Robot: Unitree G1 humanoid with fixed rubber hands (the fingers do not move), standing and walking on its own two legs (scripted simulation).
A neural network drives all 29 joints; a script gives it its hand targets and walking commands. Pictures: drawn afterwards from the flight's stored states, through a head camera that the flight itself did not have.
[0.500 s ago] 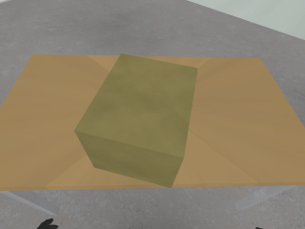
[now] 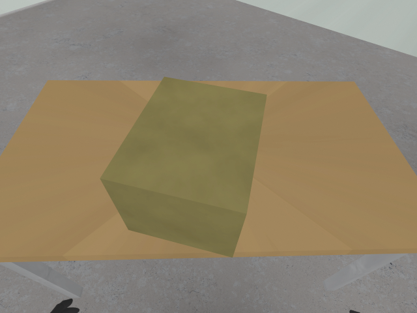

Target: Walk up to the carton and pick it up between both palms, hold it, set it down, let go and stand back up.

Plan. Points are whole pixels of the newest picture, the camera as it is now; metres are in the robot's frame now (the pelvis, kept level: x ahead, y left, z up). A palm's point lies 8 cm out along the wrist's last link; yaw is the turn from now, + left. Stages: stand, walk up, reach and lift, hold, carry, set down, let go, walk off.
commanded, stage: walk up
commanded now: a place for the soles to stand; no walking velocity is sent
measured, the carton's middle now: (196, 163) +0.44 +0.04 -0.01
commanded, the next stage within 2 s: reach and lift in 0.04 s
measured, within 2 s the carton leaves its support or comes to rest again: neither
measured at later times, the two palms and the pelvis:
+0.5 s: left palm (65, 306) +0.14 +0.27 -0.08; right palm out of the picture +0.11 -0.30 -0.09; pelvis -0.03 -0.01 -0.01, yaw +0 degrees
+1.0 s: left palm out of the picture +0.11 +0.29 -0.06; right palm out of the picture +0.08 -0.24 -0.06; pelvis -0.05 +0.01 -0.01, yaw +0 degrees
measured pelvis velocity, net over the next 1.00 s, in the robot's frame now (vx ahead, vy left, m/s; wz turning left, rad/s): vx -0.05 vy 0.01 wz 0.01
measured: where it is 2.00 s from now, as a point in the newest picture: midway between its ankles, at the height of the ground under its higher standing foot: outside the picture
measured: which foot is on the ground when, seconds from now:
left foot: down 0.00-1.00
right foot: down 0.00-1.00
